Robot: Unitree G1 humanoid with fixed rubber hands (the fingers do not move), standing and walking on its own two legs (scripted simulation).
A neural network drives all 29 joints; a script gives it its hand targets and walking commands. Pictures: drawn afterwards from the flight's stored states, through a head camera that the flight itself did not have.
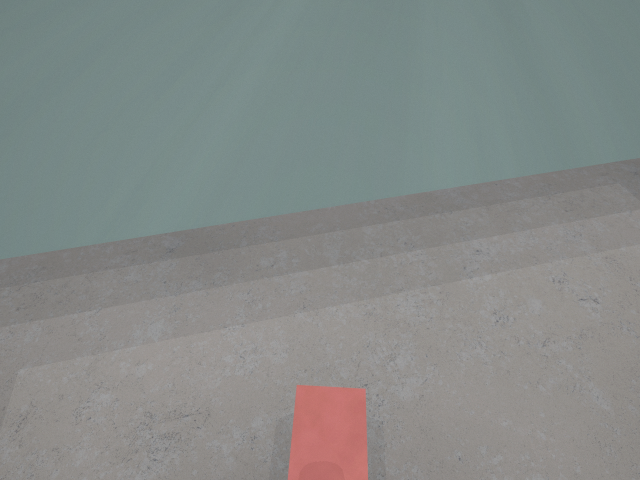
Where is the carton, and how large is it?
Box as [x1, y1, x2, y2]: [288, 385, 367, 479]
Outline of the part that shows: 297,385 288,479 367,479 365,389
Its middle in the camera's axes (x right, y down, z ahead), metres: +0.03 +0.56 +1.06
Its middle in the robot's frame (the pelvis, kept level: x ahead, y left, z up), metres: +0.36 -0.02 -0.68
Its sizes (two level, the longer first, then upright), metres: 0.233 0.191 0.197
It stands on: the floor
